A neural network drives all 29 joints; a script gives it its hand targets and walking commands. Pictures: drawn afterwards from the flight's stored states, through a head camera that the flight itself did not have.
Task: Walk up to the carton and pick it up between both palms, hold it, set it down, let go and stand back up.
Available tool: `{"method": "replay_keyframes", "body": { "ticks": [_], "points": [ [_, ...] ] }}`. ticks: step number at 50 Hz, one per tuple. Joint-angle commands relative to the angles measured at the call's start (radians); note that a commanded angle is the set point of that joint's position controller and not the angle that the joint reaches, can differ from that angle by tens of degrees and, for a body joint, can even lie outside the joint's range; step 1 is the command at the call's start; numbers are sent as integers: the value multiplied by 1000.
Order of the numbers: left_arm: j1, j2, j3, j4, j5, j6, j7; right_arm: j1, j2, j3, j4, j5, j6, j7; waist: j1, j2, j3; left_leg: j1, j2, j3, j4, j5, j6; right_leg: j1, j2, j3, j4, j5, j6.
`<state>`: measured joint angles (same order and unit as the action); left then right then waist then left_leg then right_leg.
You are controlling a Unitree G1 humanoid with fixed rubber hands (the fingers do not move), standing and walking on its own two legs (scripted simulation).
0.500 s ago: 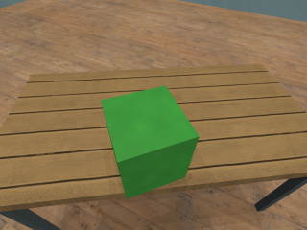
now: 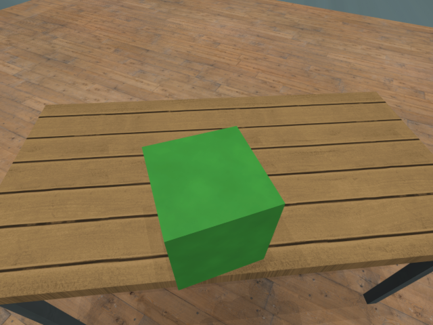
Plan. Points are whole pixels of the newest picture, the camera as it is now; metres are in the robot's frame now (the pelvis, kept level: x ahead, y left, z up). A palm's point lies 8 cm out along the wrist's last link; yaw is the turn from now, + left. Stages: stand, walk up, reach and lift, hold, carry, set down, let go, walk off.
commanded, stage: walk up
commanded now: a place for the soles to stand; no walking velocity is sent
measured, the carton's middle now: (207, 207) +0.36 +0.03 -0.01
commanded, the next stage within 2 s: reach and lift in 0.58 s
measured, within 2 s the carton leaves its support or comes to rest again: neither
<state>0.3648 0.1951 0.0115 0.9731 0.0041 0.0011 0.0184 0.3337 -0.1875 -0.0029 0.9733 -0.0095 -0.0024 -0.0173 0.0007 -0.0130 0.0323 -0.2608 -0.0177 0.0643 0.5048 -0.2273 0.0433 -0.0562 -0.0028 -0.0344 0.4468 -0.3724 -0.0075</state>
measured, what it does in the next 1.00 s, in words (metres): shifts its weight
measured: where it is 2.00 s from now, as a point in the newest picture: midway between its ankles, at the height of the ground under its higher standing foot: outside the picture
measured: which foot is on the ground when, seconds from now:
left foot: down 0.00-1.00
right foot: down 0.00-1.00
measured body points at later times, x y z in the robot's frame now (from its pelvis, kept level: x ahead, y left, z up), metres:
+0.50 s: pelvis +0.01 -0.01 +0.00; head +0.01 +0.00 +0.45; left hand +0.01 +0.23 -0.16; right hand +0.05 -0.24 -0.15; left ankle +0.03 +0.09 -0.74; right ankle -0.08 -0.11 -0.74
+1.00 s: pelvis -0.05 -0.03 -0.01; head +0.01 +0.00 +0.44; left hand +0.12 +0.21 -0.13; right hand +0.12 -0.26 -0.10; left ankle +0.03 +0.09 -0.74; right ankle -0.08 -0.11 -0.74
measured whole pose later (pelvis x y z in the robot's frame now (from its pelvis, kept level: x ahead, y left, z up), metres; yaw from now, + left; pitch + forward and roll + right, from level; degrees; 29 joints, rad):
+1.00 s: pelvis -0.05 -0.03 -0.01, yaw -1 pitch +1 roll +0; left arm 0.09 0.19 0.16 0.46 0.10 0.54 -0.07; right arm 0.06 -0.23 0.15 0.72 0.15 0.00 -0.01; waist -0.03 -0.08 0.10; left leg -0.39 0.03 0.06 0.53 -0.16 -0.01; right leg -0.24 0.03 -0.06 0.58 -0.36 -0.05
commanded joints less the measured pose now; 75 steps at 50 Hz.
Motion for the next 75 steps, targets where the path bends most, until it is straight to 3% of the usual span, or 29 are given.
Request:
{"method": "replay_keyframes", "body": {
  "ticks": [1,14,29,30,31,32,33,34,35,37,38,40,42,45,47,49,53,56,59,62,69,75],
  "points": [
    [66,142,27,-58,1,-17,13,45,-149,-32,-60,-2,-22,-14,4,9,13,107,142,-160,-58,309,44,-110,-110,94,-89,297,-26],
    [61,138,22,-47,-1,-5,18,23,-145,-26,-55,-2,-15,-23,6,9,31,95,137,-155,-30,359,45,-86,-116,73,-77,336,-24],
    [53,140,23,-39,2,1,16,1,-143,-26,-50,-1,-13,-24,5,18,62,78,129,-177,-46,279,42,-85,-116,59,-96,239,-30],
    [-915,310,39,-349,-17,192,11,-805,-96,-108,-105,-195,-67,9,-70,-1,-30,-58,93,-64,131,-64,-55,-523,-53,-6,196,-115,-45],
    [-793,230,-18,-385,-29,312,30,-667,-138,-125,-80,-176,-29,46,-76,-22,68,-88,90,-39,136,-213,-57,-607,-66,1,193,-192,-58],
    [-749,206,2,-440,-16,382,30,-598,-168,-130,-123,-191,7,63,-74,-56,29,-90,95,-25,158,-220,-57,-610,-64,-16,224,-136,-50],
    [-735,212,46,-493,-23,439,24,-552,-162,-110,-153,-130,52,73,-60,-36,-65,-41,78,-29,177,-141,-60,-578,-59,-18,221,-65,-28],
    [-704,213,78,-522,-6,486,21,-536,-164,-92,-180,-98,80,81,-26,-32,-149,10,67,-26,193,-82,-62,-551,-55,-18,230,20,-9],
    [-642,216,105,-551,19,522,24,-514,-163,-63,-190,-63,95,81,-5,-9,-223,78,67,-25,216,71,-60,-536,-45,-6,248,157,-7],
    [-435,187,125,-588,58,569,23,-392,-226,-50,-149,18,76,89,-1,58,-405,323,76,-62,273,538,-92,-551,1,-21,255,392,-11],
    [-347,181,127,-602,72,582,10,-333,-248,-25,-152,46,54,84,-9,71,-484,430,70,-81,297,707,-106,-537,20,-38,255,537,-9],
    [-213,168,162,-627,87,594,-28,-251,-255,31,-195,102,27,62,0,80,-546,495,60,-79,260,741,-118,-445,36,-51,198,606,-10],
    [-121,133,191,-625,97,589,-63,-199,-259,74,-229,153,4,29,-8,55,-541,511,30,-50,202,716,-123,-346,36,-59,139,782,-4],
    [-80,131,203,-590,112,580,-98,-218,-245,117,-285,196,-8,-16,9,2,-398,406,-21,-16,94,506,-100,-207,18,-62,82,867,3],
    [-141,144,209,-584,116,543,-91,-274,-213,115,-327,175,-17,-19,34,-6,-283,373,-33,-12,40,395,-85,-252,5,-60,36,739,12],
    [-225,152,213,-606,109,474,-63,-305,-166,98,-373,137,-29,4,47,-3,-174,387,-18,-13,6,296,-66,-382,-7,-51,-44,486,12],
    [-426,199,174,-643,75,307,-13,-314,-53,46,-480,62,-59,39,21,-11,-63,332,5,1,-16,21,-39,-548,-57,34,-135,36,13],
    [-468,206,134,-660,24,222,7,-300,5,37,-544,47,-95,38,8,-18,-91,291,14,10,19,-87,-39,-580,-111,112,-144,-132,14],
    [-426,215,92,-682,-17,179,20,-253,8,21,-548,45,-121,33,-3,12,-123,295,23,1,31,-76,-46,-573,-120,128,-123,-135,7],
    [-340,215,79,-672,-28,167,24,-198,-21,6,-507,47,-133,34,-4,46,-128,332,20,-19,16,9,-50,-541,-97,92,-104,-37,1],
    [-230,163,73,-620,-17,187,27,-169,-70,-34,-479,42,-136,32,0,33,-59,380,9,-33,-48,68,-53,-501,-43,16,-157,-22,-16],
    [-212,115,75,-654,-1,135,57,-185,-84,-58,-521,35,-164,70,17,13,-57,373,16,-31,-104,51,-59,-462,-14,-4,-178,-41,-25]
  ]
}}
